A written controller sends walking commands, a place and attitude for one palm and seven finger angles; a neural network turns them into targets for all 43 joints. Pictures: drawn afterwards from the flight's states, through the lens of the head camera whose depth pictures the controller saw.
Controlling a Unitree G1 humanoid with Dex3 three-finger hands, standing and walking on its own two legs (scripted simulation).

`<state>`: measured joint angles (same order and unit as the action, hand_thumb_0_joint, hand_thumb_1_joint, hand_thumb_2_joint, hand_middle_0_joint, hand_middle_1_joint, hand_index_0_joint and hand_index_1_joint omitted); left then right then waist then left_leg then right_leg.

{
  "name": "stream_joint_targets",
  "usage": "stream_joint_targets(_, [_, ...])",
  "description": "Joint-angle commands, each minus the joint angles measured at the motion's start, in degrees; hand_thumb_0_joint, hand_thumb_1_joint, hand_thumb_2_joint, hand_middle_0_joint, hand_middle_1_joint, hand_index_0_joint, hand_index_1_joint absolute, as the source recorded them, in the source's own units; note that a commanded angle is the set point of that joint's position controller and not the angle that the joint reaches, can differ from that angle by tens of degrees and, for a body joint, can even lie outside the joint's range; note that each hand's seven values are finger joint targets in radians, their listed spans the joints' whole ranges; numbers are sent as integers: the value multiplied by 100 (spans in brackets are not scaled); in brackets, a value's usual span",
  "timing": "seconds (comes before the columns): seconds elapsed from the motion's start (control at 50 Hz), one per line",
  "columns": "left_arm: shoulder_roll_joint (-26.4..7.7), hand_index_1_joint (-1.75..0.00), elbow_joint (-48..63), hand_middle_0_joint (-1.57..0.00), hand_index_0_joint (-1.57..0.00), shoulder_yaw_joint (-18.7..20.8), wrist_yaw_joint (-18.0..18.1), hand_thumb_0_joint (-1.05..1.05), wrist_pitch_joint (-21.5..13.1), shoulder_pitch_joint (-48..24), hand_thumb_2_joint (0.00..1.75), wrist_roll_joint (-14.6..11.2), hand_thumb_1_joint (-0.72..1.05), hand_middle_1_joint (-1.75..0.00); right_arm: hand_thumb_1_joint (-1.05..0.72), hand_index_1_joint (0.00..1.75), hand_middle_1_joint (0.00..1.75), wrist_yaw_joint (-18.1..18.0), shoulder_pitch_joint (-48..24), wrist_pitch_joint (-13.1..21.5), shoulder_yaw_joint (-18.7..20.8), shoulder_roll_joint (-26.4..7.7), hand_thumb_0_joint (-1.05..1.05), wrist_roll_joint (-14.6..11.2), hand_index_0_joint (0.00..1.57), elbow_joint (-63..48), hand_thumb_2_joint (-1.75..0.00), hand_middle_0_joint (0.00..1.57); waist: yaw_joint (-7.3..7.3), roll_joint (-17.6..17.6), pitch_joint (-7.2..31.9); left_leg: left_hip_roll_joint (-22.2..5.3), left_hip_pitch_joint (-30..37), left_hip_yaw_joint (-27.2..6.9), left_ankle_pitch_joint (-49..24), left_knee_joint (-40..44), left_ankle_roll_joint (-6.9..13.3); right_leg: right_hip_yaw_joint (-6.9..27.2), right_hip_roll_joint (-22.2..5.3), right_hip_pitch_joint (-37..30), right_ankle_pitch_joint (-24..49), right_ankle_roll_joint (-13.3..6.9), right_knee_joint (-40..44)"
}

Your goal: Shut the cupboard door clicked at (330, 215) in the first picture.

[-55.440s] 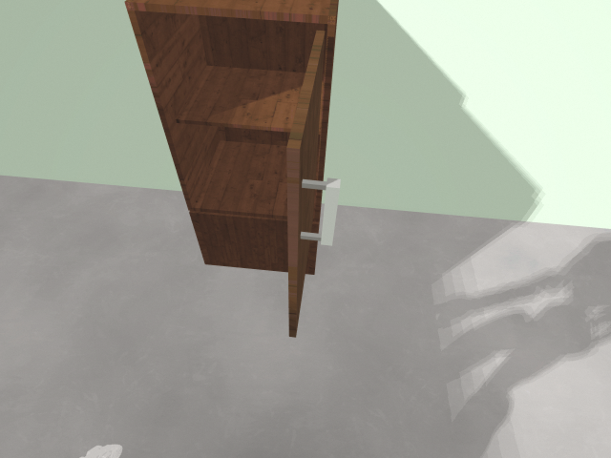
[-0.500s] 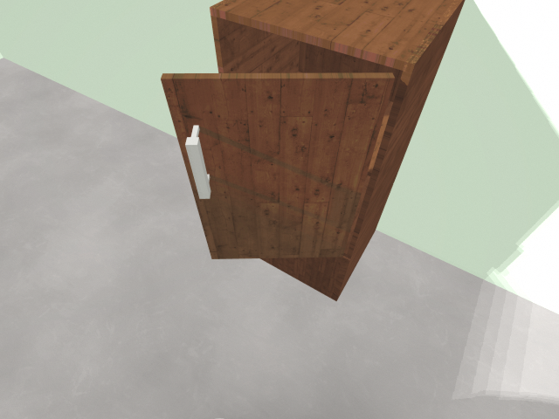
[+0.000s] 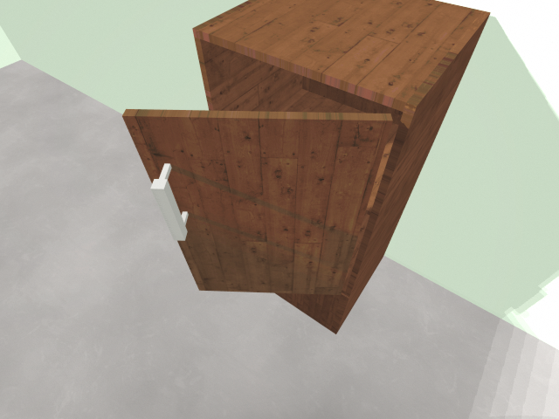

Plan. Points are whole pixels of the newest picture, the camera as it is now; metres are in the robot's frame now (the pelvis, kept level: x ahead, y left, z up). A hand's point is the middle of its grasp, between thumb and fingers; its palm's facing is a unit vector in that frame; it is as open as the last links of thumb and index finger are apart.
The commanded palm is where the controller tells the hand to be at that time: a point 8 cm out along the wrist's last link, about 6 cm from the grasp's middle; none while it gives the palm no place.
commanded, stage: come to a stop and stand still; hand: left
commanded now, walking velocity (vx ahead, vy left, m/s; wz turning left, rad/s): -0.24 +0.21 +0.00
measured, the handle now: (173, 203) +0.46 +0.23 +0.00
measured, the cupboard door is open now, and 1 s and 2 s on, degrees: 33 33 33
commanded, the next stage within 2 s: look again from close up in 0.84 s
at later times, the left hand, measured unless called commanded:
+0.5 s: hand out of the picture +0.01 +0.28 -0.17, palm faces +0.02 -0.95 -0.31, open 7.4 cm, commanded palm none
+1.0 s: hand out of the picture -0.01 +0.26 -0.16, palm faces -0.07 -0.98 -0.21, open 7.3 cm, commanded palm none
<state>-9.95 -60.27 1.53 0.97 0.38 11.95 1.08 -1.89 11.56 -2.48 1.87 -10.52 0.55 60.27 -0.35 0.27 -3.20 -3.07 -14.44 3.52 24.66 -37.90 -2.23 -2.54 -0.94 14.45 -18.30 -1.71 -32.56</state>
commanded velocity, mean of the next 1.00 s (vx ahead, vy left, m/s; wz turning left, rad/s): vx -0.02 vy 0.02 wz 0.00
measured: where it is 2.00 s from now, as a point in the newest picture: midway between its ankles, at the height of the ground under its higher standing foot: outside the picture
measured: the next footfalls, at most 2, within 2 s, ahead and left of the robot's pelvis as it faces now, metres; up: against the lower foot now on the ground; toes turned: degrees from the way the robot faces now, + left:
left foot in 0.36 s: +0.02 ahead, +0.16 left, +0.00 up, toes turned +1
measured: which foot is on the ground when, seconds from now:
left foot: up 0.00-0.34, down 0.36-1.00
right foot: down 0.00-1.00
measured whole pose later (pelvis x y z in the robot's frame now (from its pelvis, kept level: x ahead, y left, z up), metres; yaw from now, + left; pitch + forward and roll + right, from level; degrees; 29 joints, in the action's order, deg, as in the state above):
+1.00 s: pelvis -0.04 +0.09 +0.01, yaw -3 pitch +0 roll +1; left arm -9.6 -58.8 -1.0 1.4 0.9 16.0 0.8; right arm -0.9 21.1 -0.2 -0.4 -10.4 1.1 60.3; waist 0.9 0.3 -1.3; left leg 2.9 -13.1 6.5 11.3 -24.3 4.4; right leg 2.6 -1.2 15.7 -11.8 0.3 -27.6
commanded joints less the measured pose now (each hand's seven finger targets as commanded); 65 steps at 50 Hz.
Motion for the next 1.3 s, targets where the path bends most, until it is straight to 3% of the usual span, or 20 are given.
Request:
stream_joint_targets(0.0, [-1154,-30,111,-20,-20,329,205,0,-34,709,90,57,90,-30,-90,30,30,-22,-121,-11,196,-545,0,-27,20,-442,-90,20,-303,-1061,514,379,-1329,-402,947,-1902,-27,1654,-2008,-1661,7188,-1123,674])
stream_joint_targets(0.12, [-1180,-30,389,-20,-20,376,258,0,11,531,90,50,90,-30,-90,30,30,96,-474,-118,198,-565,0,10,20,-706,-90,20,-318,-925,774,416,-1445,-522,255,-2038,-165,1252,-1839,-1726,5747,-999,872])
stream_joint_targets(0.24, [-1280,-30,571,-20,-20,383,181,0,33,192,90,108,90,-30,-90,30,30,141,-254,-41,167,-531,0,-31,20,-747,-90,20,-94,-1168,632,365,-446,-232,-190,-246,-59,1107,-1519,-910,4132,-818,915])
stream_joint_targets(0.26, [-1301,-30,766,-20,-20,287,444,0,-142,412,90,62,90,-30,-90,30,30,120,-140,191,193,-725,0,-105,20,-1279,-90,20,166,3,1683,417,-290,-10,-11,522,-89,1796,-1608,-1890,6751,-596,181])
stream_joint_targets(0.28, [-1621,-30,1003,-20,-20,298,372,0,-100,377,90,42,90,-30,-90,30,30,143,18,205,208,-567,0,-81,20,-1310,-90,20,145,88,1744,452,221,-73,-1104,949,133,1143,-1322,-1334,4787,-408,-264])
stream_joint_targets(0.3, [-1316,-30,972,-20,-20,261,327,0,-52,301,90,-22,90,-30,-90,30,30,139,165,201,190,-757,0,-23,20,-1354,-90,20,233,393,1500,102,641,-126,-1713,1300,215,735,-946,-567,2825,-202,-381])
stream_joint_targets(0.32, [-1027,-30,1004,-20,-20,169,288,0,10,395,90,-28,90,-30,-90,30,30,158,145,210,210,-989,0,37,20,-1438,-90,20,123,1097,1162,-609,725,-825,-2834,1416,479,254,-424,167,1019,18,-582])
stream_joint_targets(0.34, [-786,-30,1065,-20,-20,105,256,0,108,453,90,8,90,-30,-90,30,30,159,113,192,205,-1189,0,88,20,-1586,-90,20,38,1383,660,-1245,352,-1329,-3390,1570,897,20,-120,657,-1024,148,-968])
stream_joint_targets(0.36, [-701,-30,1103,-20,-20,68,235,0,144,467,90,33,90,-30,-90,30,30,137,-13,166,186,-1085,0,111,20,-1625,-90,20,13,1082,204,-1149,-89,-1183,-3117,1684,1085,21,5,749,-1269,160,-1352])
stream_joint_targets(0.38, [-671,-30,1039,-20,-20,30,216,0,180,347,90,51,90,-30,-90,30,30,117,-113,184,146,-979,0,106,20,-1614,-90,20,26,1617,-86,-970,-535,-1260,-2793,1840,1068,160,-1,656,-1249,152,-1647])
stream_joint_targets(0.4, [-750,-30,975,-20,-20,37,182,0,200,442,90,33,90,-30,-90,30,30,116,-370,172,102,-924,0,97,20,-1651,-90,20,-92,1547,-254,-891,-881,-1169,-2211,1898,1074,288,-49,566,-1006,130,-1771])
stream_joint_targets(0.46, [-707,-30,841,-20,-20,9,104,0,114,877,90,42,90,-30,-90,30,30,145,-503,184,71,-904,0,71,20,-1707,-90,20,-310,424,-135,-720,-1220,-997,-682,1748,964,243,-86,-79,-129,81,-637])
stream_joint_targets(0.48, [-763,-30,829,-20,-20,-2,113,0,71,916,90,56,90,-30,-90,30,30,151,-428,177,55,-849,0,40,20,-1686,-90,20,-285,-22,-172,-524,-1262,-965,107,1661,789,576,-185,-97,-44,1,69])
stream_joint_targets(0.52, [-982,-30,986,-20,-20,-37,85,0,-10,548,90,67,90,-30,-90,30,30,174,76,145,42,-753,0,15,20,-1564,-90,20,96,-595,-307,50,-515,-664,518,1352,492,1537,-625,1107,-1515,-339,1068])
stream_joint_targets(0.56, [-1063,-30,1107,-20,-20,14,103,0,-32,269,90,37,90,-30,-90,30,30,171,492,133,57,-710,0,48,20,-1346,-90,20,271,-1019,-208,136,187,-464,-23,996,464,1622,-714,1666,-1946,-400,1325])
stream_joint_targets(0.62, [-899,-30,1145,-20,-20,23,116,0,-5,261,90,23,90,-30,-90,30,30,163,856,212,46,-596,0,84,20,-1171,-90,20,302,-696,-133,-48,213,-647,14,1463,504,1300,-461,1634,-1665,-249,1085])
stream_joint_targets(0.66, [-767,-30,1088,-20,-20,10,109,0,-4,483,90,18,90,-30,-90,30,30,144,688,321,18,-671,0,91,20,-1129,-90,20,107,65,-64,-392,-341,-1120,350,2237,609,907,-164,802,-663,-115,557])
stream_joint_targets(0.72, [-630,-30,829,-20,-20,-25,92,0,-6,753,90,20,90,-30,-90,30,30,111,490,393,-23,-733,0,60,20,-1006,-90,20,-96,341,30,-526,-586,-1240,357,2572,658,657,-118,183,29,-79,343])
stream_joint_targets(0.96, [-504,-30,301,-20,-20,-132,93,0,-71,663,90,-10,90,-30,-90,30,30,75,868,395,-95,-588,0,29,20,-320,-90,20,9,161,-80,-386,-314,-961,25,2495,553,834,-310,15,226,-110,849])
stream_joint_targets(1.28, [-409,-30,-55,-20,-20,-196,132,0,-173,702,90,-35,90,-30,-90,30,30,19,735,453,-152,-410,0,-13,20,58,-90,20,91,-67,56,-291,540,-523,-1754,1925,471,1002,-435,12,1249,-68,1055])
